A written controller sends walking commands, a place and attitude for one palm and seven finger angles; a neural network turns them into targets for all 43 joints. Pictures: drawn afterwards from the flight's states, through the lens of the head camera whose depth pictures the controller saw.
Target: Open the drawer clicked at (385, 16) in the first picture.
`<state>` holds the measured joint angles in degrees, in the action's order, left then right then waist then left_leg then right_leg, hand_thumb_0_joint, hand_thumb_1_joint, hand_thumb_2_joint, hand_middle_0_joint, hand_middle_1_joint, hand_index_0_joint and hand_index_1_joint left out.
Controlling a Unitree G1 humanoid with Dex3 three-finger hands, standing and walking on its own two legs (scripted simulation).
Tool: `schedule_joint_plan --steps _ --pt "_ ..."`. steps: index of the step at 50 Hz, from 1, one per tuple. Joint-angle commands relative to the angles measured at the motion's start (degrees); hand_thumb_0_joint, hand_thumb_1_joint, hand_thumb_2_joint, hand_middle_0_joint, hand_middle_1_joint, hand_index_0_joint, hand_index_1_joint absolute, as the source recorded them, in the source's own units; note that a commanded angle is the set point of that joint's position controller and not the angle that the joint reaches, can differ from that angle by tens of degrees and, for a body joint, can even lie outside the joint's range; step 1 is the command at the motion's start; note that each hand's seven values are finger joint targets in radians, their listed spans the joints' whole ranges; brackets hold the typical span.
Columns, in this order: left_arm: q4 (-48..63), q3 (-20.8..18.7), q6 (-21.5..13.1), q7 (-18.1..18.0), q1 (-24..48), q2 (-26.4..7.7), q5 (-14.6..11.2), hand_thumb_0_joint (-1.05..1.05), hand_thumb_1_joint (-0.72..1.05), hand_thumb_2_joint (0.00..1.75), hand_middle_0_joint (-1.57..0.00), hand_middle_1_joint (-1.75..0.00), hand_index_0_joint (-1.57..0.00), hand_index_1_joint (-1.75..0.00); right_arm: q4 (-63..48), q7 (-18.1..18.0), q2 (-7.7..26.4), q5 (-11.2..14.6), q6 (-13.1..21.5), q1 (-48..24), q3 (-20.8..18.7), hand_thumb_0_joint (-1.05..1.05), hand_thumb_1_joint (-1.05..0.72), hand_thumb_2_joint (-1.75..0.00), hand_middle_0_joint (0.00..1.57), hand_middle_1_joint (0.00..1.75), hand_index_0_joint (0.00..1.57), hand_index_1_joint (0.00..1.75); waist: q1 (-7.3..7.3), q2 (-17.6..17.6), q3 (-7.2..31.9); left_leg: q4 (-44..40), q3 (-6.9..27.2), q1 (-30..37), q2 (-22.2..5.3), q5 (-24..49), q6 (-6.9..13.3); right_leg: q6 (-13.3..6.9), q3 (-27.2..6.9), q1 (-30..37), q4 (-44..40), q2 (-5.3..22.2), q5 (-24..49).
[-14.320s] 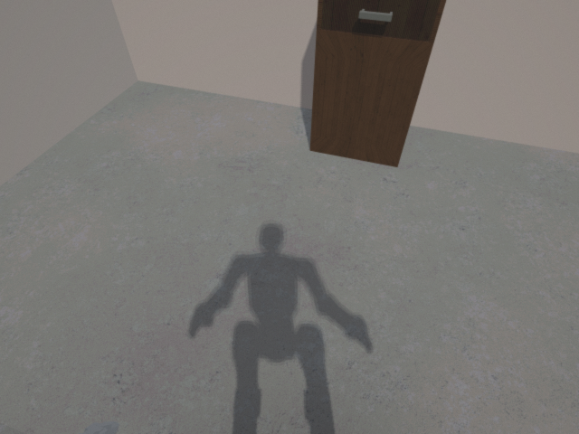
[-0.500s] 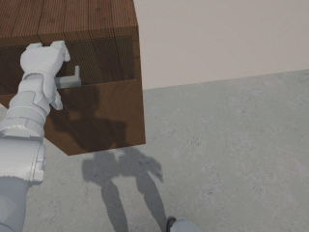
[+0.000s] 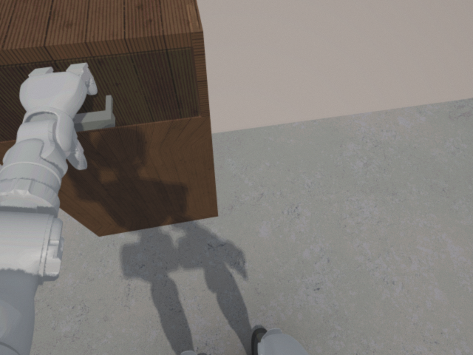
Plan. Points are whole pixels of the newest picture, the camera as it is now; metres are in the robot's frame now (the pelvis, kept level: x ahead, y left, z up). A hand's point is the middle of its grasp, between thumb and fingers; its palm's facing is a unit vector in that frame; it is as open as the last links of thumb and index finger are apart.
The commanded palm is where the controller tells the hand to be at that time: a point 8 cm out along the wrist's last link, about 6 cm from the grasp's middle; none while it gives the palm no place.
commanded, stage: lower the fingers behind the handle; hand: left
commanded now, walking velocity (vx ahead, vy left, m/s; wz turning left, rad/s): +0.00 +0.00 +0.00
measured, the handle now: (77, 113) +0.57 +0.25 +0.02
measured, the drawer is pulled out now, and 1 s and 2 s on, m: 0.00 0.00 0.00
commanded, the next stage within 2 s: close the thumb around the handle in 1.40 s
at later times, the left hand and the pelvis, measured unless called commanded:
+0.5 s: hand (76, 134) +0.52 +0.25 +0.02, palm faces -0.09 -0.06 -0.99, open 13.8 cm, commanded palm +0.51 +0.25 +0.07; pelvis +0.01 +0.01 -0.01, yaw +0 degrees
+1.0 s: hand (80, 139) +0.52 +0.25 -0.01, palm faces -0.07 -0.03 -1.00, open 13.8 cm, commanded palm +0.51 +0.24 +0.04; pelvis +0.01 +0.01 -0.02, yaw +0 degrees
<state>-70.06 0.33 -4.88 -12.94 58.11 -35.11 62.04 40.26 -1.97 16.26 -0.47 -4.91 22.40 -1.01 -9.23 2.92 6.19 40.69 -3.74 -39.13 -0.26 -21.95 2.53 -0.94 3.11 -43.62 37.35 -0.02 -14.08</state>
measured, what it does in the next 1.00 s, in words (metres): stands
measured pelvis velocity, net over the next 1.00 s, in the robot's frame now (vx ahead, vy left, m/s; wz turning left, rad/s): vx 0.01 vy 0.01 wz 0.00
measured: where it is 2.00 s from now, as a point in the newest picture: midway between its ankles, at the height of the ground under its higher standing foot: outside the picture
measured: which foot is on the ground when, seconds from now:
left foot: down 0.00-1.00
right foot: down 0.00-1.00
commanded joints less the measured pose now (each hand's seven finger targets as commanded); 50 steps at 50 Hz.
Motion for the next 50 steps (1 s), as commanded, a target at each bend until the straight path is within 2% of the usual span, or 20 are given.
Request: schedule_joint_plan --steps 1,3,4,5,9,13,16,18,19,24,26,29,31,34,37,39,42,45,48,50 --pt "13.85 -2.93 -1.94 -2.86 25.2 -15.13 -0.13 0.0 -0.5 0.3 -0.3 -1.2 -0.3 -1.2 -2.37 -0.84 9.78 -0.63 0.6 9.44 -4.14 0.0 -0.9 -0.9 0.2 0.3 0.2 0.3 0.13 2.12 26.63 -2.26 3.73 10.26 1.1 22.89 0.04 -0.46 -2.47 17.67 -1.22 -1.81 14.93" --pt "13.66 -3.17 -2.3 -3.69 24.88 -15.15 -0.03 0.0 -0.5 0.3 -0.3 -1.2 -0.3 -1.2 -1.95 -0.68 9.76 -0.84 0.56 9.29 -4.11 0.0 -0.9 -0.9 0.2 0.3 0.2 0.3 -0.07 2.79 25.55 -1.99 3.95 10.29 0.99 22.82 -0.11 -0.54 -2.22 16.14 -1.0 -1.9 14.1" --pt "14.45 -4.04 -2.7 -4.29 26.21 -15.99 -0.17 0.0 -0.5 0.3 -0.3 -1.2 -0.3 -1.2 -1.63 -0.72 9.82 -0.97 0.53 9.45 -4.19 0.0 -0.9 -0.9 0.2 0.3 0.2 0.3 -0.49 1.38 25.88 -1.48 3.9 9.81 1.06 23.67 0.08 -0.51 -2.35 16.67 -0.87 -1.95 15.25" --pt "15.3 -5.44 -2.92 -4.88 26.03 -17.81 0.02 0.0 -0.5 0.3 -0.3 -1.2 -0.3 -1.2 -1.48 -0.69 9.97 -1.17 0.5 9.66 -4.26 0.0 -0.9 -0.9 0.2 0.3 0.2 0.3 0.17 2.86 27.81 -1.22 4.2 10.17 1.13 24.65 -0.08 -0.49 -2.45 17.17 -0.17 -1.82 15.76" --pt "15.12 -5.17 -2.24 -6.37 22.69 -15.16 -0.08 0.0 -0.5 0.3 -0.3 -1.2 -0.3 -1.2 -0.93 0.13 9.68 -1.78 0.15 9.48 -4.66 0.0 -0.9 -0.9 0.2 0.3 0.2 0.3 0.77 4.0 30.07 0.36 4.26 12.25 0.84 31.61 -0.66 -0.6 -1.89 16.66 0.98 -2.05 19.35" --pt "11.39 -3.05 0.18 -6.21 21.5 -13.17 -0.02 0.0 -0.5 0.3 -0.3 -1.2 -0.3 -1.2 -0.38 0.5 9.96 -1.38 -0.3 9.27 -4.48 0.0 -0.9 -0.9 0.2 0.3 0.2 0.3 -0.1 1.86 25.71 -0.14 4.28 9.88 0.79 27.97 -0.54 -0.44 -1.55 15.15 0.45 -2.17 17.25" --pt "14.23 -2.82 -0.85 -5.58 23.43 -12.98 0.08 0.0 -0.5 0.3 -0.3 -1.2 -0.3 -1.2 -0.31 0.31 9.77 -1.46 -0.21 9.82 -4.8 0.0 -0.9 -0.9 0.2 0.3 0.2 0.3 -0.15 4.36 28.5 0.5 4.72 12.92 0.51 31.15 -0.71 -0.56 -1.66 14.69 0.78 -2.15 18.09" --pt "14.1 -3.09 -1.53 -5.09 21.46 -12.5 -0.07 0.0 -0.5 0.3 -0.3 -1.2 -0.3 -1.2 -0.32 0.3 9.63 -1.52 -0.35 9.93 -4.96 0.0 -0.9 -0.9 0.2 0.3 0.2 0.3 0.06 3.82 28.5 1.07 5.13 13.56 0.37 33.26 -0.93 -0.5 -1.48 14.09 1.18 -2.26 18.21" --pt "14.3 -2.23 -2.01 -4.99 22.28 -11.17 -0.36 0.0 -0.5 0.3 -0.3 -1.2 -0.3 -1.2 -0.18 0.26 9.57 -1.68 -0.42 10.03 -4.93 0.0 -0.9 -0.9 0.2 0.3 0.2 0.3 -0.67 3.29 27.94 1.41 5.26 13.84 0.27 34.46 -0.93 -0.47 -1.49 13.26 1.09 -2.36 18.74" --pt "14.01 -5.82 -2.71 -6.47 20.05 -14.84 0.12 0.0 -0.5 0.3 -0.3 -1.2 -0.3 -1.2 0.06 0.66 9.89 -2.26 -0.83 9.82 -4.7 0.0 -0.9 -0.9 0.2 0.3 0.2 0.3 0.64 3.86 27.97 2.66 5.3 11.46 0.29 35.64 -1.17 -0.63 -1.34 12.83 3.0 -2.31 19.29" --pt "14.19 -5.08 -2.26 -7.33 19.28 -13.75 0.62 0.0 -0.5 0.3 -0.3 -1.2 -0.3 -1.2 -0.25 0.94 9.66 -2.42 -0.85 9.8 -4.74 0.0 -0.9 -0.9 0.2 0.3 0.2 0.3 0.92 5.05 29.01 3.21 5.36 11.42 0.22 36.66 -1.31 -0.62 -1.26 12.46 3.64 -2.26 19.51" --pt "13.08 -4.07 -1.24 -7.82 19.29 -11.94 0.49 0.0 -0.5 0.3 -0.3 -1.2 -0.3 -1.2 -0.16 1.29 9.66 -2.38 -0.99 9.75 -4.85 0.0 -0.9 -0.9 0.2 0.3 0.2 0.3 0.07 3.78 28.19 4.03 5.26 10.74 0.13 36.88 -1.25 -0.53 -1.13 11.54 3.86 -2.49 19.7" --pt "13.94 -4.14 -1.05 -7.79 20.36 -12.79 0.66 0.0 -0.5 0.3 -0.3 -1.2 -0.3 -1.2 -0.12 1.26 9.82 -2.3 -1.02 10.21 -4.95 0.0 -0.9 -0.9 0.2 0.3 0.2 0.3 -0.15 4.46 29.95 4.22 5.7 11.49 0.01 36.2 -1.35 -0.45 -1.1 11.28 4.18 -2.45 19.07" --pt "14.38 -2.44 -1.36 -7.59 23.19 -10.58 0.61 0.0 -0.5 0.3 -0.3 -1.2 -0.3 -1.2 0.41 1.12 9.7 -2.31 -0.83 10.47 -5.15 0.0 -0.9 -0.9 0.2 0.3 0.2 0.3 -1.61 4.88 28.97 4.94 6.48 12.94 -0.42 36.33 -1.71 -0.47 -0.72 7.85 4.2 -2.65 16.98" --pt "14.32 -3.13 -1.85 -7.71 22.5 -11.41 0.63 0.0 -0.5 0.3 -0.3 -1.2 -0.3 -1.2 0.55 1.12 9.68 -2.48 -0.7 10.77 -4.98 0.0 -0.9 -0.9 0.2 0.3 0.2 0.3 -0.98 6.62 30.12 5.53 6.91 13.03 -0.35 36.47 -2.12 -0.58 -0.53 6.87 5.1 -2.68 15.96" --pt "12.86 -2.78 -1.61 -8.09 23.32 -10.67 0.7 0.0 -0.5 0.3 -0.3 -1.2 -0.3 -1.2 1.1 1.24 9.68 -2.64 -0.59 11.01 -4.95 0.0 -0.9 -0.9 0.2 0.3 0.2 0.3 -1.74 5.63 28.87 6.11 6.88 11.78 -0.37 35.97 -2.0 -0.58 -0.4 5.92 5.4 -2.73 15.91" --pt "11.0 -4.88 -0.68 -8.2 19.8 -13.24 0.67 0.0 -0.5 0.3 -0.3 -1.2 -0.3 -1.2 1.0 1.51 10.06 -2.87 -0.86 11.09 -4.54 0.0 -0.9 -0.9 0.2 0.3 0.2 0.3 -0.5 5.07 29.81 6.55 6.41 9.6 -0.21 36.06 -1.72 -0.59 -0.64 7.59 6.28 -2.69 17.29" --pt "10.19 -2.44 -0.12 -8.0 19.7 -10.41 0.72 0.0 -0.5 0.3 -0.3 -1.2 -0.3 -1.2 0.49 1.63 9.75 -2.66 -1.04 11.09 -4.54 0.0 -0.9 -0.9 0.2 0.3 0.2 0.3 -1.32 4.28 28.64 6.45 6.01 7.66 0.0 33.35 -1.26 -0.5 -0.74 7.95 6.08 -2.67 17.25" --pt "7.63 -1.92 0.81 -7.77 19.37 -10.51 0.89 0.0 -0.5 0.3 -0.3 -1.2 -0.3 -1.2 0.58 1.55 10.02 -2.4 -1.05 10.86 -4.23 0.0 -0.9 -0.9 0.2 0.3 0.2 0.3 -1.86 2.42 25.45 6.13 5.61 4.48 0.27 27.67 -0.78 -0.6 -0.7 7.0 6.01 -2.72 14.97" --pt "7.94 -1.98 0.59 -7.48 19.24 -10.7 0.77 0.0 -0.5 0.3 -0.3 -1.2 -0.3 -1.2 0.37 1.51 10.12 -2.38 -1.04 11.09 -4.17 0.0 -0.9 -0.9 0.2 0.3 0.2 0.3 -1.54 3.58 26.87 6.33 5.76 4.78 0.29 27.31 -0.8 -0.62 -0.77 6.76 6.35 -2.57 14.41"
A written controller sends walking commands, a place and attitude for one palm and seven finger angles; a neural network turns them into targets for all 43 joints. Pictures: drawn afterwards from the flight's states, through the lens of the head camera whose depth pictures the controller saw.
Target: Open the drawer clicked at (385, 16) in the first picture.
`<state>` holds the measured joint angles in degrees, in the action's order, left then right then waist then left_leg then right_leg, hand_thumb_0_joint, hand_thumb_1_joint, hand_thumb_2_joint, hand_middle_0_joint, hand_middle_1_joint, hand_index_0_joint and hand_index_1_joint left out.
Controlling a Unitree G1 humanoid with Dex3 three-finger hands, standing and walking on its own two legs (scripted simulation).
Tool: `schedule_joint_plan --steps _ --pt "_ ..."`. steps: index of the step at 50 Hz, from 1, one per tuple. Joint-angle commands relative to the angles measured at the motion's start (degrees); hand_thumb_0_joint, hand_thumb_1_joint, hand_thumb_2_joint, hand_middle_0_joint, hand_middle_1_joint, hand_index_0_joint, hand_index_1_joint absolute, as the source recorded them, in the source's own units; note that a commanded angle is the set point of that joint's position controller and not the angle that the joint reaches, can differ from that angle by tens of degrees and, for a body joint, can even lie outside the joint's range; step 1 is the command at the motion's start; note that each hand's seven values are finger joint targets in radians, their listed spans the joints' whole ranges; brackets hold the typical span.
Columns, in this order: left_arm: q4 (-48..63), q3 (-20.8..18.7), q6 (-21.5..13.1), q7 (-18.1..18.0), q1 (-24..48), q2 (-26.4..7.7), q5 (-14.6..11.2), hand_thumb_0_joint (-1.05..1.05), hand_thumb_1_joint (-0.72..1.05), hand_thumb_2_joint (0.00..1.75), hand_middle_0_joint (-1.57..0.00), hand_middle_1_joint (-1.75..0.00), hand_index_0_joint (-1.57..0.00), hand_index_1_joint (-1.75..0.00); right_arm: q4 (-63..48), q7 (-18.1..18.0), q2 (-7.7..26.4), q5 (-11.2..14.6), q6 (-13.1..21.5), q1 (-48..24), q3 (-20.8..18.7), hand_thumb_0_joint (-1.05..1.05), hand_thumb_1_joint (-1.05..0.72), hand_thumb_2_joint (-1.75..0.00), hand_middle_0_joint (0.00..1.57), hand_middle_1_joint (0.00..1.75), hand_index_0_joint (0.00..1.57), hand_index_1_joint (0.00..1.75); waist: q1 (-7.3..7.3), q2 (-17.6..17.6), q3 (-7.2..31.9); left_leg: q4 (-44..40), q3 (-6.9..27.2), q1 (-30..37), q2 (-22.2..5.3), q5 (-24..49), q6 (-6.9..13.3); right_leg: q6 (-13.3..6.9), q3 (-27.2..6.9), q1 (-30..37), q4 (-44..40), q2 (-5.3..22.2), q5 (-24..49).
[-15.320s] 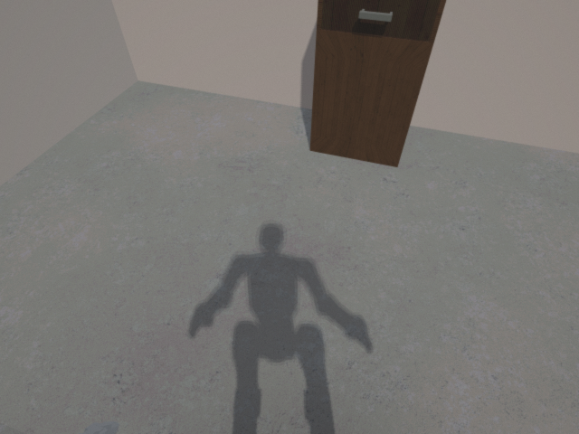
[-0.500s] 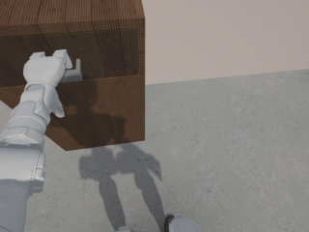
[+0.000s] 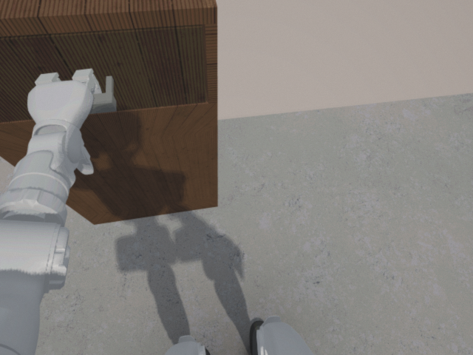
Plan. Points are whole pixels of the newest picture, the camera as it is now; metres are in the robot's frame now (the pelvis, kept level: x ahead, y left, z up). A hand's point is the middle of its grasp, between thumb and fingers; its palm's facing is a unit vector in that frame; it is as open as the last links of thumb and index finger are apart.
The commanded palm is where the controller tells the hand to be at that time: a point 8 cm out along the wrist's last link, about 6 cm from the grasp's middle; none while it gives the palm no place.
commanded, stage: lower the fingers behind the handle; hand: left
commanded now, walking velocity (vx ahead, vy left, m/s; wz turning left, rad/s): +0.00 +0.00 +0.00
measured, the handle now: (75, 95) +0.56 +0.24 +0.04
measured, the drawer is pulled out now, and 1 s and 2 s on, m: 0.00 0.00 0.07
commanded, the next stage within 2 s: close the thumb around the handle in 0.40 s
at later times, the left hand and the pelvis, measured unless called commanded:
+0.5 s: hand (78, 124) +0.51 +0.24 +0.02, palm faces -0.08 -0.02 -1.00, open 13.8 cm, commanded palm +0.50 +0.23 +0.06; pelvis -0.01 +0.00 -0.01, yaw +0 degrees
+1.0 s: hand (78, 124) +0.51 +0.24 +0.02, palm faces -0.08 -0.02 -1.00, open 7.5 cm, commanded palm +0.51 +0.22 +0.06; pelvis -0.01 +0.00 +0.00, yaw +0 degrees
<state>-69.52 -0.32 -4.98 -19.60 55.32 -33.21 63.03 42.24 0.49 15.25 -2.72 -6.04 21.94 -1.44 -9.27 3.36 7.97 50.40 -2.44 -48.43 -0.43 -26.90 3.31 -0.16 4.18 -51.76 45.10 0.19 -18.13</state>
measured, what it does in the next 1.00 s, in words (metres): stands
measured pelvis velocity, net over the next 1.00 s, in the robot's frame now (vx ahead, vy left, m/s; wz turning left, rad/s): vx -0.01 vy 0.00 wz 0.00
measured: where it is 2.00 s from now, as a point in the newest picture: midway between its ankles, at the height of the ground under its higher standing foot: outside the picture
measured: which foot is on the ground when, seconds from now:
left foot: down 0.00-1.00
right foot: down 0.00-1.00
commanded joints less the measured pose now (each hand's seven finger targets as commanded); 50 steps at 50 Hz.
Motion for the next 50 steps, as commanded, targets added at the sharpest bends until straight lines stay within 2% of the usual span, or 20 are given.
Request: schedule_joint_plan --steps 1,6,8,12,16,18,21,22,23,25,27,32,35,36,40,42,43,45,48,50 --pt "7.57 -0.88 0.72 -0.65 22.27 -12.1 -0.03 0.0 -0.5 0.3 -0.3 -1.2 -0.3 -1.2 -1.69 -1.0 10.98 0.03 0.16 11.42 -3.82 0.0 -0.9 -0.9 0.2 0.3 0.2 0.3 -1.52 3.08 24.84 -3.35 4.54 14.26 0.43 31.94 -1.7 -1.46 -1.68 14.33 -1.3 -2.84 17.94" --pt "8.45 -0.59 0.19 0.03 23.35 -11.77 -0.56 0.0 -0.5 0.3 -0.3 -1.2 -0.3 -1.2 -1.96 -1.13 10.92 0.04 0.72 11.79 -3.85 0.0 -0.9 -0.9 0.2 0.3 0.2 0.3 -1.9 3.99 25.57 -3.01 4.83 15.08 0.19 31.31 -1.68 -1.4 -1.66 13.22 -1.13 -2.88 16.95" --pt "7.77 -0.83 0.04 0.4 23.4 -12.49 -0.65 0.0 -0.5 0.3 -0.3 -1.2 -0.3 -1.2 -1.98 -1.25 11.0 0.08 0.79 11.74 -3.67 0.0 -0.9 -0.9 0.2 0.3 0.2 0.3 -2.02 2.29 25.01 -2.99 4.58 13.31 0.46 29.03 -1.35 -1.36 -1.85 14.02 -1.19 -2.95 16.54" --pt "8.15 -2.27 -0.43 0.49 23.0 -14.72 -0.44 0.0 -0.5 0.3 -0.3 -1.2 -0.3 -1.2 -1.96 -1.37 11.24 0.07 0.95 11.88 -3.47 0.0 -0.9 -0.9 0.2 0.3 0.2 0.3 -1.48 3.16 25.24 -2.74 4.59 12.7 0.52 28.98 -1.41 -1.46 -1.96 13.94 -0.75 -2.81 16.55" --pt "8.35 -1.08 -0.59 0.21 24.01 -13.3 -0.28 0.0 -0.5 0.3 -0.3 -1.2 -0.3 -1.2 -2.02 -1.46 11.05 0.04 1.26 12.0 -3.6 0.0 -0.9 -0.9 0.2 0.3 0.2 0.3 -2.02 3.29 25.38 -2.55 4.65 12.73 0.46 28.31 -1.34 -1.4 -1.99 13.14 -0.76 -2.86 16.04" --pt "8.74 -2.9 -0.46 0.21 22.41 -15.51 -0.44 0.0 -0.5 0.3 -0.3 -1.2 -0.3 -1.2 -2.04 -1.35 11.36 0.09 1.14 11.94 -3.42 0.0 -0.9 -0.9 0.2 0.3 0.2 0.3 -0.89 3.92 26.65 -2.59 4.63 13.09 0.52 29.3 -1.54 -1.51 -1.97 14.04 -0.39 -2.84 16.48" --pt "9.73 -1.24 -0.49 -0.06 23.52 -12.89 -0.4 0.0 -0.5 0.3 -0.3 -1.2 -0.3 -1.2 -1.95 -1.2 11.03 0.06 1.28 12.26 -3.82 0.0 -0.9 -0.9 0.2 0.3 0.2 0.3 -1.54 4.81 26.55 -2.36 5.11 15.23 0.06 31.48 -1.86 -1.43 -1.67 12.36 -0.63 -2.96 16.47" --pt "9.09 -2.05 -0.24 -0.12 22.1 -13.61 -0.39 0.0 -0.5 0.3 -0.3 -1.2 -0.3 -1.2 -1.93 -1.16 11.18 0.1 1.2 12.14 -3.77 0.0 -0.9 -0.9 0.2 0.3 0.2 0.3 -0.94 4.31 26.89 -2.42 5.23 15.09 0.09 31.55 -1.98 -1.46 -1.59 12.72 -0.48 -2.95 16.21" --pt "9.61 -0.36 -0.25 -0.12 23.49 -11.57 -0.62 0.0 -0.5 0.3 -0.3 -1.2 -0.3 -1.2 -2.05 -1.16 10.87 0.17 1.32 12.09 -3.8 0.0 -0.9 -0.9 0.2 0.3 0.2 0.3 -1.89 3.59 26.55 -2.46 5.09 14.91 0.11 31.17 -1.76 -1.37 -1.58 12.72 -0.77 -3.05 16.53" --pt "9.83 -2.23 -0.44 -0.2 24.02 -14.06 -0.95 0.0 -0.5 0.3 -0.3 -1.2 -0.3 -1.2 -1.66 -1.2 11.23 0.02 1.31 12.34 -3.69 0.0 -0.9 -0.9 0.2 0.3 0.2 0.3 -1.57 3.51 26.81 -2.56 4.88 14.33 0.19 30.92 -1.56 -1.32 -1.86 13.93 -0.77 -2.91 17.23" --pt "9.16 -2.1 -0.15 -0.01 21.88 -13.82 -0.81 0.0 -0.39 0.35 -0.31 -1.21 -0.31 -1.21 -1.93 -1.22 11.06 0.12 1.18 12.07 -3.6 0.0 -0.9 -0.9 0.2 0.3 0.2 0.3 -0.94 3.55 27.01 -2.65 4.51 13.82 0.49 31.35 -1.49 -1.39 -2.02 15.0 -0.79 -2.87 18.09" --pt "7.67 -0.76 0.3 -0.19 22.51 -12.26 -0.55 0.0 -0.11 0.47 -0.33 -1.24 -0.33 -1.24 -1.55 -1.27 11.04 0.29 1.26 11.85 -3.62 0.0 -0.9 -0.9 0.2 0.3 0.2 0.3 -1.99 2.3 23.56 -3.0 4.65 13.05 0.34 29.18 -1.41 -1.34 -1.76 13.02 -1.29 -2.98 16.33" --pt "8.92 -1.76 0.18 -0.16 24.64 -14.26 -0.48 0.0 0.06 0.54 -0.34 -1.26 -0.34 -1.26 -1.55 -1.44 11.19 0.15 1.28 12.24 -3.55 0.0 -0.9 -0.9 0.2 0.3 0.2 0.3 -1.99 3.47 25.46 -2.83 4.66 13.67 0.42 30.48 -1.47 -1.35 -1.91 13.74 -0.89 -2.82 17.41" --pt "8.7 -1.11 0.19 -0.11 23.89 -13.11 -0.48 0.0 0.12 0.56 -0.34 -1.27 -0.34 -1.27 -1.71 -1.43 11.01 0.17 1.29 12.28 -3.62 0.0 -0.9 -0.9 0.2 0.3 0.2 0.3 -1.81 3.24 26.44 -2.71 4.8 14.1 0.47 30.75 -1.53 -1.34 -1.89 13.98 -0.79 -2.89 17.36" --pt "8.56 -0.99 -0.05 0.0 24.41 -12.72 -0.62 0.0 0.34 0.66 -0.36 -1.29 -0.36 -1.29 -1.66 -1.39 10.98 0.06 1.29 12.27 -3.73 0.0 -0.9 -0.9 0.2 0.3 0.2 0.3 -2.35 2.58 25.6 -2.37 4.65 13.86 0.32 31.14 -1.44 -1.17 -1.93 13.53 -0.91 -2.87 17.74" --pt "9.52 -1.72 -0.28 0.05 23.39 -13.47 -0.59 0.0 0.45 0.71 -0.37 -1.3 -0.37 -1.3 -1.84 -1.3 10.99 0.06 1.27 12.12 -3.64 0.0 -0.9 -0.9 0.2 0.3 0.2 0.3 -1.3 4.06 26.7 -2.53 4.71 14.31 0.45 31.56 -1.63 -1.39 -1.89 14.16 -0.6 -2.87 17.82" --pt "8.57 -1.63 -0.03 0.03 22.25 -13.12 -0.52 0.0 0.51 0.73 -0.37 -1.31 -0.37 -1.31 -1.8 -1.31 10.93 0.1 1.23 12.02 -3.68 0.0 -0.9 -0.9 0.2 0.3 0.2 0.3 -1.44 2.9 26.33 -2.4 4.64 14.18 0.46 31.88 -1.52 -1.36 -1.94 14.17 -0.69 -2.95 18.11" --pt "9.76 -0.34 -0.31 -0.06 24.06 -11.48 -0.46 0.0 0.62 0.78 -0.38 -1.32 -0.38 -1.32 -1.86 -1.29 10.74 0.08 1.33 12.22 -3.85 0.0 -0.9 -0.9 0.2 0.3 0.2 0.3 -2.02 4.49 26.07 -2.35 5.09 15.61 0.02 33.5 -1.89 -1.24 -1.66 12.68 -0.69 -2.91 17.82" --pt "7.51 -0.46 0.33 -0.07 23.12 -12.09 -0.57 0.0 0.79 0.85 -0.39 -1.34 -0.39 -1.34 -1.86 -1.36 10.92 0.2 1.29 11.82 -3.54 0.0 -0.9 -0.9 0.2 0.3 0.2 0.3 -2.28 2.35 23.96 -2.7 4.54 12.83 0.48 29.0 -1.44 -1.27 -1.87 13.18 -1.07 -3.0 16.44" --pt "8.12 -0.39 0.19 -0.14 24.44 -12.21 -0.44 0.0 0.9 0.9 -0.4 -1.35 -0.4 -1.35 -1.83 -1.45 10.97 0.27 1.44 12.1 -3.6 0.0 -0.9 -0.9 0.2 0.3 0.2 0.3 -2.27 3.32 24.75 -2.9 4.8 13.45 0.43 29.13 -1.5 -1.31 -1.79 13.05 -1.0 -2.87 16.22"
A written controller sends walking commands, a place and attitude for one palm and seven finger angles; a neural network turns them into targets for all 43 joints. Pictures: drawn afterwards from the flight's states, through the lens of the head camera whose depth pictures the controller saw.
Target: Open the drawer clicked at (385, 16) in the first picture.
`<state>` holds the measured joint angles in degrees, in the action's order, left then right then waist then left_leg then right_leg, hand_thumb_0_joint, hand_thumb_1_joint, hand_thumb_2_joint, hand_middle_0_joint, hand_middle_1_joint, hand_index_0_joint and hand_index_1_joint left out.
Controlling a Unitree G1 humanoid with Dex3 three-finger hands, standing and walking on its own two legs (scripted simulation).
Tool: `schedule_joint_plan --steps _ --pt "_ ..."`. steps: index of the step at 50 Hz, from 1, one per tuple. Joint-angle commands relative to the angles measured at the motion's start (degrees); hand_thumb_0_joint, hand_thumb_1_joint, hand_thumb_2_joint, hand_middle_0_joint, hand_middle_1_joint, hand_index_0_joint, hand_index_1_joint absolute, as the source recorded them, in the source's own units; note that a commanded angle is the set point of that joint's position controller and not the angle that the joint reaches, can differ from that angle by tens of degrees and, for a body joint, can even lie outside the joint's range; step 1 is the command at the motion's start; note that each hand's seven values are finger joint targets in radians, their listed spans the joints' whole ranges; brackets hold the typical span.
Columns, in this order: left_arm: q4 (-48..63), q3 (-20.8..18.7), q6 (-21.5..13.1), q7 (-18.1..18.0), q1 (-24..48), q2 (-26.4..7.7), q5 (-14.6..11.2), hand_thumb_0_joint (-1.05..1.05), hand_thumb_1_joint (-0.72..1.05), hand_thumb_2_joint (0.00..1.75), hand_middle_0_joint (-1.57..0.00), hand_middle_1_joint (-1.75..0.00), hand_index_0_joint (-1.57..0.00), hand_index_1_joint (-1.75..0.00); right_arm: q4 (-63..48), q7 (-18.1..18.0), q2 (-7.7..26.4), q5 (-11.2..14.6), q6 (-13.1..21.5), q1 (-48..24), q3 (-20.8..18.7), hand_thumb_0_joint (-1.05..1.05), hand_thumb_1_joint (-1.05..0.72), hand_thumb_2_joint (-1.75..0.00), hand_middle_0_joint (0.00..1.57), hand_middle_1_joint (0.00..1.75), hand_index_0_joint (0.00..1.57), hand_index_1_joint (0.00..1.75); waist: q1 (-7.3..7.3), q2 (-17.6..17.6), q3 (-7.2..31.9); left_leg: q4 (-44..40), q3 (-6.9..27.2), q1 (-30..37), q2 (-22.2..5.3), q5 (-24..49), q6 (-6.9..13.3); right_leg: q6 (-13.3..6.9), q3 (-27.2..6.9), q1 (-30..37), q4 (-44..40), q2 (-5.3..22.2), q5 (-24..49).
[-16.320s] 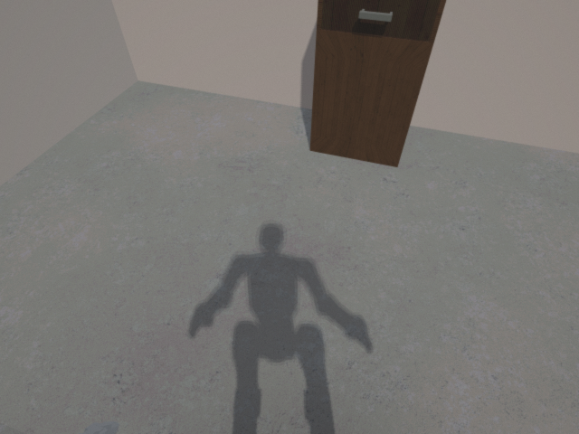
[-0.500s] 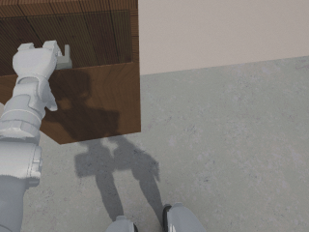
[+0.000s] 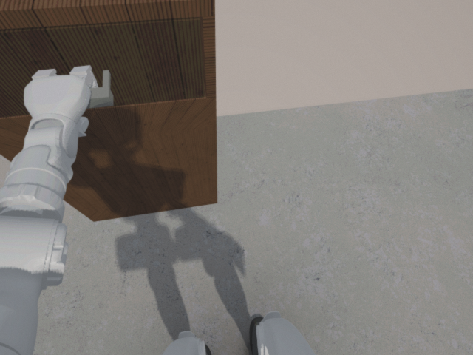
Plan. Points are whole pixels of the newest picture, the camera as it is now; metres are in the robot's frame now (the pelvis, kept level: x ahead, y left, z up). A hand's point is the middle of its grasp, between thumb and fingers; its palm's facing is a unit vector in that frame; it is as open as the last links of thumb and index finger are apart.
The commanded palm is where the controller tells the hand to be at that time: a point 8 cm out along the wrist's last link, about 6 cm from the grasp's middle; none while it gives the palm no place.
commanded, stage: close the thumb around the handle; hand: left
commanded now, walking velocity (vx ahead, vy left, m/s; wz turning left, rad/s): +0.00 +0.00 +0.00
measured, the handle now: (71, 89) +0.57 +0.24 +0.04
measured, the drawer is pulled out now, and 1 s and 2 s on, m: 0.00 0.07 0.18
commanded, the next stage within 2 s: pull the drawer open in 0.20 s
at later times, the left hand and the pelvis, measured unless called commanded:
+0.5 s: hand (75, 123) +0.51 +0.24 +0.02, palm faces -0.08 -0.02 -1.00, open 5.4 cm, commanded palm +0.49 +0.22 +0.07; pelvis +0.00 +0.00 +0.00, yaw -1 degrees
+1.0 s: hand (73, 156) +0.45 +0.23 +0.02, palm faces -0.04 -0.02 -1.00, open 5.4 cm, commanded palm +0.42 +0.23 +0.07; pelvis +0.01 +0.00 +0.02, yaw +0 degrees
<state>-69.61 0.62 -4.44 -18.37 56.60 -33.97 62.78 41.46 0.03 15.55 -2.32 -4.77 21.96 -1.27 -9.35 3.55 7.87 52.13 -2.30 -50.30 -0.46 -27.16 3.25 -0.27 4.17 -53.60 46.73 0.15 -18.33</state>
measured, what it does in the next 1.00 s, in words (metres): stands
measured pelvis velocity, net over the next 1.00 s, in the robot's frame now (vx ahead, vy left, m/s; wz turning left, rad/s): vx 0.01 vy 0.00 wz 0.01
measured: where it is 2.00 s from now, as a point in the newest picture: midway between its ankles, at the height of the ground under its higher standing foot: outside the picture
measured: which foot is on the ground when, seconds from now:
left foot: down 0.00-1.00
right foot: down 0.00-1.00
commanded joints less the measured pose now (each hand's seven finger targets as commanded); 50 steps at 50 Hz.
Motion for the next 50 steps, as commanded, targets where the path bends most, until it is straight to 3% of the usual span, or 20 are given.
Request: schedule_joint_plan --steps 1,4,5,6,11,15,18,20,22,24,26,27,29,30,32,34,36,40,46,50 --pt "7.64 -1.43 -0.09 -1.33 22.98 -11.75 -0.07 0.0 0.9 0.9 -0.4 -1.35 -0.4 -1.35 -0.92 -0.95 10.76 -0.02 0.18 12.02 -3.7 0.0 -0.9 -0.9 0.2 0.3 0.2 0.3 -2.14 3.09 24.74 -4.5 4.73 15.1 0.52 28.98 -1.48 -1.27 -1.77 14.41 -2.51 -2.85 15.94" --pt "7.78 -0.71 -0.13 -1.4 25.09 -10.58 -0.13 0.0 0.9 0.9 -0.4 -1.35 -0.4 -1.35 -0.68 -1.07 10.65 -0.12 0.45 12.22 -3.88 0.0 -0.9 -0.9 0.2 0.3 0.2 0.3 -3.17 2.46 24.79 -4.18 4.95 15.82 0.34 29.21 -1.42 -1.21 -1.7 13.41 -2.6 -2.93 15.76" --pt "7.16 -1.01 -0.03 -1.41 24.71 -11.38 -0.06 0.0 0.9 0.9 -0.4 -1.35 -0.4 -1.35 -0.71 -1.11 10.73 -0.16 0.46 12.52 -3.73 0.0 -0.9 -0.9 0.2 0.3 0.2 0.3 -2.91 2.68 24.82 -4.26 5.01 15.25 0.48 28.75 -1.43 -1.16 -1.74 13.69 -2.56 -2.83 15.53" --pt "7.2 0.69 0.08 -1.32 25.23 -9.34 0.12 0.0 0.9 0.9 -0.4 -1.35 -0.4 -1.35 -0.7 -1.09 10.51 -0.07 0.57 12.55 -3.83 0.0 -0.9 -0.9 0.2 0.3 0.2 0.3 -3.51 3.25 24.49 -4.24 5.28 15.85 0.36 29.07 -1.54 -1.21 -1.56 12.62 -2.56 -2.9 15.34" --pt "8.52 -1.29 -0.34 -1.19 24.74 -11.31 -0.16 0.0 0.9 0.9 -0.4 -1.35 -0.4 -1.35 -0.53 -0.93 10.52 -0.32 0.65 12.9 -3.93 0.0 -0.9 -0.9 0.2 0.3 0.2 0.3 -2.44 4.3 27.31 -3.75 4.96 16.88 0.44 31.09 -1.65 -1.25 -1.77 14.27 -2.23 -2.95 16.95" --pt "8.69 0.05 -0.64 -0.93 25.27 -9.77 -0.44 0.0 0.9 0.9 -0.4 -1.35 -0.4 -1.35 -0.62 -0.95 10.36 -0.22 0.74 12.72 -3.87 0.0 -0.9 -0.9 0.2 0.3 0.2 0.3 -3.12 3.62 25.7 -4.01 4.96 16.06 0.4 29.82 -1.5 -1.13 -1.74 13.99 -2.67 -3.0 16.42" --pt "9.17 -1.33 -0.62 -0.67 20.13 -10.49 -0.61 0.0 0.9 0.9 -0.4 -1.35 -0.4 -1.35 -1.01 -0.8 10.33 -0.16 0.56 12.35 -3.91 0.0 -0.9 -0.9 0.2 0.3 0.2 0.3 -1.03 3.85 26.91 -4.59 4.59 16.83 0.44 31.1 -1.57 -1.3 -1.78 16.16 -2.71 -2.98 17.42" --pt "12.32 -1.4 -1.36 -0.54 17.35 -9.16 -1.11 0.0 0.9 0.9 -0.4 -1.35 -0.4 -1.35 -1.54 -0.55 9.93 -0.17 0.51 12.18 -4.22 0.0 -0.9 -0.9 0.2 0.3 0.2 0.3 0.31 5.61 30.05 -4.45 4.74 19.99 0.06 36.31 -2.01 -1.31 -1.79 17.31 -2.52 -3.01 19.43" --pt "13.45 -1.96 -1.54 -0.43 13.0 -8.36 -1.74 0.0 0.9 0.9 -0.4 -1.35 -0.4 -1.35 -1.72 -0.37 9.85 -0.13 0.25 11.47 -4.41 0.0 -0.9 -0.9 0.2 0.3 0.2 0.3 1.3 4.01 28.67 -4.98 4.24 20.02 -0.14 37.39 -1.88 -1.22 -1.82 19.01 -3.13 -3.13 20.64" --pt "13.52 -0.85 -1.53 -0.61 10.8 -5.97 -2.05 0.0 0.9 0.9 -0.4 -1.35 -0.4 -1.35 -1.76 -0.35 9.66 0.15 0.07 10.96 -4.63 0.0 -0.9 -0.9 0.2 0.3 0.2 0.3 0.99 1.33 27.19 -5.55 4.3 19.35 -0.16 37.46 -1.7 -1.16 -1.81 19.62 -3.64 -3.07 21.32" --pt "13.52 -1.24 -1.3 -1.11 8.55 -6.27 -1.95 0.0 0.9 0.9 -0.4 -1.35 -0.4 -1.35 -1.48 -0.27 9.87 0.32 -0.13 10.3 -4.7 0.0 -0.9 -0.9 0.2 0.3 0.2 0.3 1.76 1.14 24.36 -6.57 4.11 18.73 -0.13 35.02 -1.7 -1.24 -1.7 19.24 -4.15 -3.08 19.59" --pt "14.78 -0.04 -1.31 -1.45 9.49 -4.9 -1.84 0.0 0.9 0.9 -0.4 -1.35 -0.4 -1.35 -1.71 -0.34 9.71 0.3 -0.09 9.87 -4.74 0.0 -0.9 -0.9 0.2 0.3 0.2 0.3 1.28 1.0 23.91 -6.95 3.91 18.76 -0.09 34.3 -1.58 -1.22 -1.74 19.49 -4.51 -3.04 19.59" --pt "16.82 -2.32 -1.51 -2.21 7.89 -6.62 -1.84 0.0 0.9 0.9 -0.4 -1.35 -0.4 -1.35 -1.6 -0.29 9.81 0.27 -0.29 9.39 -5.0 0.0 -0.9 -0.9 0.2 0.3 0.2 0.3 2.74 0.6 26.09 -7.18 3.86 19.96 -0.13 37.35 -1.72 -1.41 -2.02 21.61 -4.23 -2.86 21.48" --pt "16.77 -0.54 -1.31 -2.47 6.46 -4.06 -1.82 0.0 0.9 0.9 -0.4 -1.35 -0.4 -1.35 -1.81 -0.13 9.35 0.23 -0.27 9.37 -5.2 0.0 -0.9 -0.9 0.2 0.3 0.2 0.3 2.48 1.67 25.89 -7.27 3.83 20.98 -0.17 38.42 -1.81 -1.31 -1.87 21.28 -4.42 -2.84 21.78" --pt "17.02 -1.34 -1.04 -3.02 4.76 -4.45 -1.69 0.0 0.9 0.9 -0.4 -1.35 -0.4 -1.35 -1.78 -0.09 9.35 0.41 -0.43 8.56 -5.17 0.0 -0.9 -0.9 0.2 0.3 0.2 0.3 3.05 -0.03 23.39 -7.91 3.6 19.87 -0.15 37.86 -1.82 -1.38 -1.84 21.95 -4.61 -2.79 21.93" --pt "19.04 -1.35 -1.16 -3.5 3.67 -3.52 -1.76 0.0 0.9 0.9 -0.4 -1.35 -0.4 -1.35 -2.18 0.05 9.08 0.37 -0.55 7.8 -5.45 0.0 -0.9 -0.9 0.2 0.3 0.2 0.3 3.53 0.0 25.03 -7.76 3.61 21.47 -0.17 40.63 -1.83 -1.44 -2.04 23.0 -4.69 -2.68 23.43" --pt "18.57 -1.79 -0.64 -3.84 0.64 -3.63 -1.76 0.0 0.9 0.9 -0.4 -1.35 -0.4 -1.35 -2.38 0.15 9.04 0.55 -0.79 6.94 -5.31 0.0 -0.9 -0.9 0.2 0.3 0.2 0.3 4.13 -0.67 22.47 -8.48 3.12 20.47 -0.06 39.38 -1.83 -1.42 -2.0 23.5 -5.0 -2.63 23.3" --pt "22.38 -0.29 -0.55 -4.8 -0.44 -0.69 -1.2 0.0 0.9 0.9 -0.4 -1.35 -0.4 -1.35 -3.41 0.24 8.24 0.73 -0.84 5.66 -5.81 0.0 -0.9 -0.9 0.2 0.3 0.2 0.3 4.61 0.67 24.42 -8.64 3.54 24.15 -0.35 43.31 -2.32 -1.46 -1.94 23.76 -4.93 -2.44 23.86" --pt "21.63 0.38 0.56 -5.63 -2.27 0.71 -1.06 0.0 0.9 0.9 -0.4 -1.35 -0.4 -1.35 -4.02 -0.04 8.12 1.23 -0.83 2.97 -5.39 0.0 -0.9 -0.9 0.2 0.3 0.2 0.3 4.56 -3.17 18.89 -10.19 2.78 21.18 0.36 35.45 -1.81 -1.59 -1.85 24.15 -6.14 -2.38 21.31" --pt "22.55 -0.86 1.0 -5.84 -3.32 -0.87 -0.93 0.0 0.9 0.9 -0.4 -1.35 -0.4 -1.35 -4.64 -0.32 7.87 1.22 -0.76 2.09 -5.28 0.0 -0.9 -0.9 0.2 0.3 0.2 0.3 5.63 -1.83 21.51 -10.62 2.17 21.56 0.91 34.48 -1.75 -1.72 -2.4 26.81 -6.09 -2.03 22.13"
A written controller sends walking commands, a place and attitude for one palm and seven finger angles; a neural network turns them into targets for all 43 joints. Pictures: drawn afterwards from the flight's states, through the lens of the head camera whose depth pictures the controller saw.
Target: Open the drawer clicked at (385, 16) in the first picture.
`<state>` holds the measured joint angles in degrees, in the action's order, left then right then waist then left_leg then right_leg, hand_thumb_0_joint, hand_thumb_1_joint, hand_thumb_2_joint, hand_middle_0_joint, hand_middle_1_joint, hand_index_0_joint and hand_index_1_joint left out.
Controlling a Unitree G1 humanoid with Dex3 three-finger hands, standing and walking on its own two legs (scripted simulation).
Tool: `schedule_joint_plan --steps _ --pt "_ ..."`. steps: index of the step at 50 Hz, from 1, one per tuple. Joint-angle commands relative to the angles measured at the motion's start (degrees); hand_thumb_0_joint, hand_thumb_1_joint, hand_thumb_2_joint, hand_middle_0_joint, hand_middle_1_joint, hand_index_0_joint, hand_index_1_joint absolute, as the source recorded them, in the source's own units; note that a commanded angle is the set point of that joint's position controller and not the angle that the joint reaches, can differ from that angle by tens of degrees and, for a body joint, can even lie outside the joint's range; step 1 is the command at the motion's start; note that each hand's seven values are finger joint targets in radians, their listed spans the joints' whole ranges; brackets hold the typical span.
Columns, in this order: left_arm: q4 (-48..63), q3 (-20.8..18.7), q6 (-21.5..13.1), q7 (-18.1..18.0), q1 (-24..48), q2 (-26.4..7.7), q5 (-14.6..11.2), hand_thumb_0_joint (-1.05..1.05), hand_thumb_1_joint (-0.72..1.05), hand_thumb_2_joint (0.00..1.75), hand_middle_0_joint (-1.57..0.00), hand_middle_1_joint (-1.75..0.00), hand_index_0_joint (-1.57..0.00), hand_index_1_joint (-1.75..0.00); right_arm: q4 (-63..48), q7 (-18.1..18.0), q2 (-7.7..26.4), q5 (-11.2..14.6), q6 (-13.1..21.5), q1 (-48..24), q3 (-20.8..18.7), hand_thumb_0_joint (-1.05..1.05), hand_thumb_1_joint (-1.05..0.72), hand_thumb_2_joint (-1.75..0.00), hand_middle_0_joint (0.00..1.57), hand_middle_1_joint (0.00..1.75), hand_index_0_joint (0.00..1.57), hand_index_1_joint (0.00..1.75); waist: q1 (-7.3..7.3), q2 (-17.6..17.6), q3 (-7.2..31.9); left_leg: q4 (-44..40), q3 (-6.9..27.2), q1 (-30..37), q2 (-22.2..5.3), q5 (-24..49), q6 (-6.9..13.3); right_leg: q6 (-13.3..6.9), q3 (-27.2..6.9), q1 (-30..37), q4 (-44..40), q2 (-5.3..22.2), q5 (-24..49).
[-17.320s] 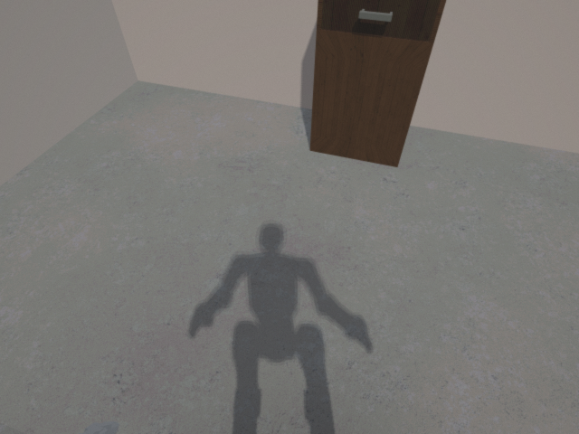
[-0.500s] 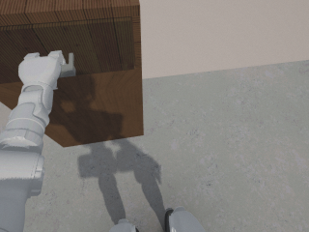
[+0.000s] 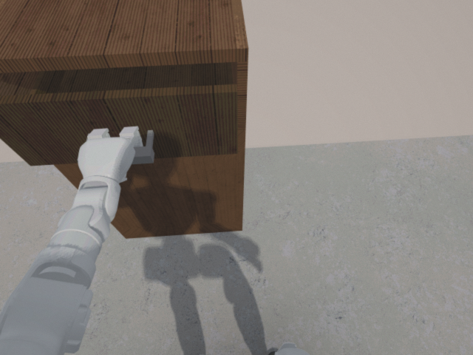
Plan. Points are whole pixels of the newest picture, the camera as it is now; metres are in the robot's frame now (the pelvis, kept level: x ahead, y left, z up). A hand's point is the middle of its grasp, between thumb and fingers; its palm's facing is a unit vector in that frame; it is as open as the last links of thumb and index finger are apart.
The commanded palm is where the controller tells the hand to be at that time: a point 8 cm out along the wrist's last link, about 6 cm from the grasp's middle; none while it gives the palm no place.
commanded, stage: pull the drawer open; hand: left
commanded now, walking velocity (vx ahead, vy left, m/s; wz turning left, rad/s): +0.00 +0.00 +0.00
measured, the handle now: (118, 147) +0.48 +0.23 +0.03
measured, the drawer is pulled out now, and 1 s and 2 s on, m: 0.07 0.18 0.30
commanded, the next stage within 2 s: none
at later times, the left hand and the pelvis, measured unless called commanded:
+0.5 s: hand (115, 197) +0.38 +0.23 +0.00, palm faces -0.02 -0.02 -1.00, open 5.5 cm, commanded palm +0.35 +0.23 +0.05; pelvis -0.01 -0.01 +0.01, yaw -1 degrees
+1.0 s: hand (110, 224) +0.33 +0.22 +0.00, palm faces -0.01 -0.03 -1.00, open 5.5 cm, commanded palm +0.29 +0.23 +0.05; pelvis -0.01 -0.01 +0.01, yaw -1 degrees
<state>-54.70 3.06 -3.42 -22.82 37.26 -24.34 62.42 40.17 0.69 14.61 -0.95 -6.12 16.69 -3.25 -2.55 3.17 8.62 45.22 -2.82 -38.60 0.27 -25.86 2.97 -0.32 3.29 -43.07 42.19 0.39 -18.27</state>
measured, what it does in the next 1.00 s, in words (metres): stands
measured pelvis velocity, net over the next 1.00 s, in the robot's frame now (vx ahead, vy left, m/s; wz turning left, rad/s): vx -0.01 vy -0.01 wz -0.01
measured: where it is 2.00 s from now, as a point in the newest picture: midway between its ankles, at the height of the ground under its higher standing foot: outside the picture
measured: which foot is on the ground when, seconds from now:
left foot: down 0.00-1.00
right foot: down 0.00-1.00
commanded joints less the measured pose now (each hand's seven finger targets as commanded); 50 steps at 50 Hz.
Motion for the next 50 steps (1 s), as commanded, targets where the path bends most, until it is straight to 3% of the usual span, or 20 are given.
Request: schedule_joint_plan --steps 1,11,12,14,15,20,22,24,26,28,30,32,33,38,40,42,47,49,50 --pt "7.41 -3.56 0.06 -1.32 15.35 -10.91 -0.69 0.0 0.9 0.9 -0.4 -1.35 -0.4 -1.35 -3.28 -1.1 8.85 -0.06 0.6 6.91 -3.16 0.0 -0.9 -0.9 0.2 0.3 0.2 0.3 -1.11 -1.71 19.78 -3.8 2.52 9.44 0.25 32.24 -1.48 -1.7 -1.51 16.14 -1.68 -2.31 21.86" --pt "10.17 -5.68 -1.35 -1.37 6.26 -11.66 -1.3 0.0 0.9 0.9 -0.4 -1.35 -0.4 -1.35 -5.04 -1.68 8.52 0.43 1.34 4.11 -2.93 0.0 -0.9 -0.9 0.2 0.3 0.2 0.3 1.41 -3.79 18.41 -5.52 1.48 6.56 0.88 27.7 -1.05 -1.85 -2.29 20.22 -2.22 -1.99 21.77" --pt "11.13 -4.46 -1.31 -1.47 6.08 -10.14 -1.29 0.0 0.9 0.9 -0.4 -1.35 -0.4 -1.35 -5.38 -1.61 8.45 0.52 1.48 3.94 -2.94 0.0 -0.9 -0.9 0.2 0.3 0.2 0.3 1.14 -3.68 18.18 -5.67 1.36 7.03 0.84 27.9 -1.05 -1.83 -2.19 19.96 -2.54 -1.99 21.94" --pt "11.84 -6.69 -1.18 -1.8 4.66 -12.41 -1.35 0.0 0.9 0.9 -0.4 -1.35 -0.4 -1.35 -5.11 -1.58 8.81 0.48 1.4 3.59 -2.99 0.0 -0.9 -0.9 0.2 0.3 0.2 0.3 1.7 -3.8 18.66 -5.62 1.51 6.74 0.9 27.76 -1.07 -1.99 -2.43 20.59 -2.38 -2.04 21.65" --pt "12.23 -4.63 -0.98 -1.89 4.47 -10.26 -1.19 0.0 0.9 0.9 -0.4 -1.35 -0.4 -1.35 -5.44 -1.6 8.46 0.63 1.52 3.31 -2.97 0.0 -0.9 -0.9 0.2 0.3 0.2 0.3 1.2 -3.36 17.49 -5.95 1.32 6.99 0.91 26.76 -1.1 -1.89 -2.35 20.04 -2.76 -2.0 21.13" --pt "17.11 -6.31 -0.37 -2.9 0.66 -11.0 -1.4 0.0 0.9 0.9 -0.4 -1.35 -0.4 -1.35 -5.84 -1.62 8.5 0.79 1.93 2.44 -3.26 0.0 -0.9 -0.9 0.2 0.3 0.2 0.3 2.24 -3.11 19.55 -6.42 1.56 8.9 0.65 28.94 -1.21 -1.99 -2.51 21.6 -2.84 -2.0 21.87" --pt "17.8 -4.36 0.2 -3.05 -0.18 -8.4 -1.61 0.0 0.9 0.9 -0.4 -1.35 -0.4 -1.35 -5.88 -1.65 8.23 1.05 2.3 1.69 -3.24 0.0 -0.9 -0.9 0.2 0.3 0.2 0.3 1.71 -2.66 16.91 -6.82 1.5 9.23 0.59 27.69 -1.39 -2.0 -2.1 20.22 -3.34 -2.1 20.33" --pt "18.26 -5.75 0.6 -3.1 -1.53 -9.6 -2.23 0.0 0.9 0.9 -0.4 -1.35 -0.4 -1.35 -5.99 -1.86 8.56 1.07 2.42 0.83 -3.03 0.0 -0.9 -0.9 0.2 0.3 0.2 0.3 1.91 -4.61 16.29 -7.42 1.64 8.45 0.79 25.67 -1.25 -2.05 -2.12 21.28 -3.83 -2.1 19.56" --pt "18.17 -3.38 0.88 -3.11 -0.18 -7.53 -1.82 0.0 0.9 0.9 -0.4 -1.35 -0.4 -1.35 -5.97 -2.14 8.32 1.35 2.76 0.27 -2.85 0.0 -0.9 -0.9 0.2 0.3 0.2 0.3 1.17 -4.39 13.89 -8.09 1.68 8.81 0.8 22.79 -1.26 -2.0 -1.82 19.42 -4.4 -2.08 16.75" --pt "17.73 -4.36 1.24 -3.29 -0.92 -8.59 -1.74 0.0 0.9 0.9 -0.4 -1.35 -0.4 -1.35 -5.86 -2.4 8.4 1.31 3.08 -0.03 -2.81 0.0 -0.9 -0.9 0.2 0.3 0.2 0.3 1.61 -5.02 13.92 -8.3 1.45 9.01 0.95 21.8 -1.18 -1.97 -2.0 19.9 -4.66 -2.01 16.09" --pt "19.61 -4.43 1.24 -3.39 -1.19 -8.93 -1.38 0.0 0.9 0.9 -0.4 -1.35 -0.4 -1.35 -6.28 -2.54 8.2 1.25 3.23 -0.42 -2.71 0.0 -0.9 -0.9 0.2 0.3 0.2 0.3 2.32 -2.83 15.41 -8.49 1.6 9.99 0.99 22.89 -1.4 -2.16 -2.09 20.42 -4.35 -1.91 16.3" --pt "19.98 -1.83 1.53 -3.32 -0.86 -5.59 -1.53 0.0 0.9 0.9 -0.4 -1.35 -0.4 -1.35 -6.24 -2.51 7.94 1.28 3.66 -0.73 -2.8 0.0 -0.9 -0.9 0.2 0.3 0.2 0.3 1.51 -3.0 14.1 -8.44 1.71 11.08 0.74 23.27 -1.57 -2.13 -1.69 18.87 -4.67 -1.91 16.03" --pt "20.08 -4.06 1.55 -3.32 -2.54 -7.7 -1.54 0.0 0.9 0.9 -0.4 -1.35 -0.4 -1.35 -6.18 -2.61 8.04 1.29 3.67 -0.73 -2.92 0.0 -0.9 -0.9 0.2 0.3 0.2 0.3 2.33 -4.45 15.18 -8.4 1.76 10.96 0.77 23.9 -1.55 -2.14 -1.82 20.15 -4.38 -1.96 16.55" --pt "22.18 -2.68 1.87 -2.57 -6.47 -5.68 -2.3 0.0 0.9 0.9 -0.4 -1.35 -0.4 -1.35 -7.4 -2.84 7.69 1.49 4.08 -2.37 -2.44 0.0 -0.9 -0.9 0.2 0.3 0.2 0.3 2.6 -4.81 13.28 -8.94 1.49 10.55 1.05 22.8 -1.54 -2.11 -1.85 20.96 -4.91 -1.84 16.89" --pt "23.17 -4.36 1.94 -2.52 -8.68 -7.28 -2.12 0.0 0.9 0.9 -0.4 -1.35 -0.4 -1.35 -7.73 -2.92 7.8 1.37 4.2 -2.99 -2.42 0.0 -0.9 -0.9 0.2 0.3 0.2 0.3 3.46 -4.25 13.61 -8.93 1.3 10.57 1.15 23.45 -1.52 -2.13 -2.1 21.82 -4.74 -1.79 17.35" --pt "25.69 -3.52 2.04 -2.64 -10.2 -5.96 -1.97 0.0 0.9 0.9 -0.4 -1.35 -0.4 -1.35 -8.17 -2.93 7.48 1.28 4.42 -3.49 -2.39 0.0 -0.9 -0.9 0.2 0.3 0.2 0.3 3.58 -3.96 14.67 -8.82 1.26 11.4 1.1 25.08 -1.64 -2.13 -2.17 22.42 -4.6 -1.77 18.99" --pt "29.54 -2.65 3.27 -2.88 -14.8 -4.11 -2.05 0.0 0.9 0.9 -0.4 -1.35 -0.4 -1.35 -8.9 -2.8 7.3 1.38 4.63 -4.97 -2.27 0.0 -0.9 -0.9 0.2 0.3 0.2 0.3 3.72 -3.92 13.16 -8.83 1.46 12.5 0.88 26.32 -1.92 -2.13 -1.84 21.7 -4.7 -1.86 18.84" --pt "31.61 -4.97 3.65 -2.98 -16.68 -6.35 -2.21 0.0 0.9 0.9 -0.4 -1.35 -0.4 -1.35 -9.05 -2.89 7.48 1.33 4.56 -5.62 -2.35 0.0 -0.9 -0.9 0.2 0.3 0.2 0.3 4.32 -4.32 14.6 -8.9 1.5 13.02 0.9 26.96 -1.99 -2.24 -2.18 23.34 -4.68 -1.87 19.56" --pt "32.8 -4.07 3.95 -3.02 -17.05 -5.68 -1.81 0.0 0.9 0.9 -0.4 -1.35 -0.4 -1.35 -9.23 -2.95 7.26 1.2 4.58 -5.84 -2.2 0.0 -0.9 -0.9 0.2 0.3 0.2 0.3 4.24 -3.28 14.68 -8.76 1.49 13.42 0.94 27.57 -2.05 -2.17 -2.25 23.12 -4.5 -1.74 20.01"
